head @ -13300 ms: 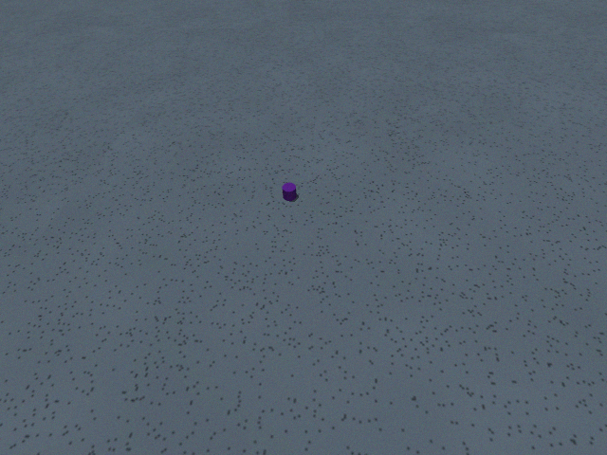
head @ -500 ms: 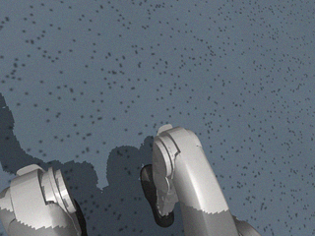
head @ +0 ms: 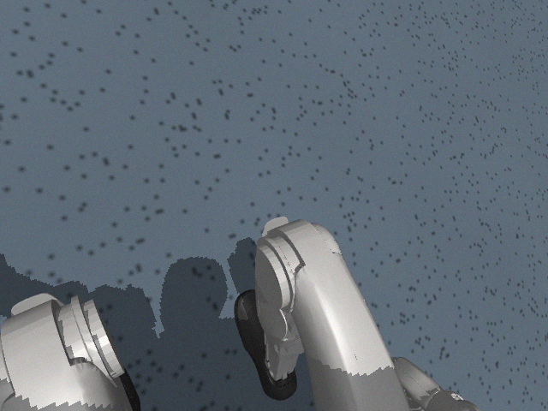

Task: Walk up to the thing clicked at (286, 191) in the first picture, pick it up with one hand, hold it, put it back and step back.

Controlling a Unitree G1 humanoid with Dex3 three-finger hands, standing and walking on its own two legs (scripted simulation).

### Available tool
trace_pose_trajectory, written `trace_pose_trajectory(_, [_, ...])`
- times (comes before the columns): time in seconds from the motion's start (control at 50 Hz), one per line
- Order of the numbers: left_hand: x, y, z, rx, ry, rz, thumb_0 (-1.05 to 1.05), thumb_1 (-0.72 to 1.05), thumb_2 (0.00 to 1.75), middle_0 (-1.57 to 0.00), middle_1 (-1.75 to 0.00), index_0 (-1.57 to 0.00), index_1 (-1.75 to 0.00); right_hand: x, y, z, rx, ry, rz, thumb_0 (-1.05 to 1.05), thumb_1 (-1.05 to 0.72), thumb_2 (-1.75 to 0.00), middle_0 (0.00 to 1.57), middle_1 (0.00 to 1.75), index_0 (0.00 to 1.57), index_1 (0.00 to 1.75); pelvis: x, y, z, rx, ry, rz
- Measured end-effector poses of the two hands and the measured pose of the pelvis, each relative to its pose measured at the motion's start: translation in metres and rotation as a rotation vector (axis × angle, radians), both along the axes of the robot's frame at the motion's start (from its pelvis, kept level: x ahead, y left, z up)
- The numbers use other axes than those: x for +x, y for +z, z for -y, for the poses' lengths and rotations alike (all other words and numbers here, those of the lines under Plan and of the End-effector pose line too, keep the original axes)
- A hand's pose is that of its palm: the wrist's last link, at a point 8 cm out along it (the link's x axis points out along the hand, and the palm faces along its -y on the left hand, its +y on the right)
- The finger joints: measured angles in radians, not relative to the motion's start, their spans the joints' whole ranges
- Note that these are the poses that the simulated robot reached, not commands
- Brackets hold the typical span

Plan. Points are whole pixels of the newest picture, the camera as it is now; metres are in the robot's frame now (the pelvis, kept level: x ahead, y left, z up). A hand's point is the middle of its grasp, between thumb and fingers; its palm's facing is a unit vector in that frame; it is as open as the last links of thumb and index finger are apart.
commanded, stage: rest palm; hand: left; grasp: from above
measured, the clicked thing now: out of the picture +0.43 +0.34 -0.27
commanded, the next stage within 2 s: close in 0.06 s
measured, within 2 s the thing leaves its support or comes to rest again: neither
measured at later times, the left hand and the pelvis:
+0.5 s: hand out of the picture +0.42 +0.33 -0.24, palm faces -0.42 -0.17 -0.89, open 12.7 cm; pelvis +0.00 +0.00 +0.00, yaw -2 degrees
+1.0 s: hand out of the picture +0.42 +0.33 -0.25, palm faces -0.42 -0.16 -0.89, open 10.2 cm; pelvis +0.00 +0.00 +0.00, yaw -2 degrees
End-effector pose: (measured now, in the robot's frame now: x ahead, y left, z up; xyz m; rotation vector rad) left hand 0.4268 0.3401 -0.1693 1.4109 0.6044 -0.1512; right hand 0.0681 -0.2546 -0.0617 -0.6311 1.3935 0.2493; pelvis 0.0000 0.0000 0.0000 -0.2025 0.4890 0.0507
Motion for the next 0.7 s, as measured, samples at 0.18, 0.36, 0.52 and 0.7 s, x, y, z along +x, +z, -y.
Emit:
trace_pose_trajectory(0.18, [-0.003, -0.007, 0.001, -0.003, -0.036, 0.012, 0.00, -0.52, 0.99, -0.09, -0.98, -0.08, -0.99, -0.008, 0.004, 0.000, -0.005, 0.014, -0.036, 0.00, -0.90, -0.90, 0.20, 0.30, 0.20, 0.30, 0.000, -0.001, -0.001, -0.008, -0.004, 0.012])
trace_pose_trajectory(0.36, [0.001, -0.011, 0.006, 0.005, -0.036, 0.042, 0.00, -0.40, 0.94, -0.15, -0.99, -0.16, -0.98, -0.014, 0.008, 0.000, -0.002, 0.020, -0.043, 0.01, -0.90, -0.90, 0.20, 0.30, 0.20, 0.30, -0.001, -0.002, -0.002, -0.017, -0.012, 0.019])
trace_pose_trajectory(0.52, [-0.001, -0.014, 0.003, 0.007, -0.005, 0.024, 0.00, -0.27, 0.86, -0.22, -0.96, -0.24, -0.94, -0.012, 0.010, -0.001, -0.002, 0.032, -0.032, 0.01, -0.90, -0.89, 0.20, 0.30, 0.20, 0.30, -0.002, -0.002, -0.003, -0.022, -0.015, 0.023])
trace_pose_trajectory(0.7, [-0.003, -0.020, 0.001, -0.001, -0.017, 0.013, 0.00, -0.14, 0.76, -0.32, -0.91, -0.35, -0.88, -0.011, 0.009, -0.005, 0.005, 0.055, -0.043, 0.01, -0.90, -0.89, 0.20, 0.30, 0.20, 0.30, -0.002, -0.003, -0.003, -0.028, -0.015, 0.029])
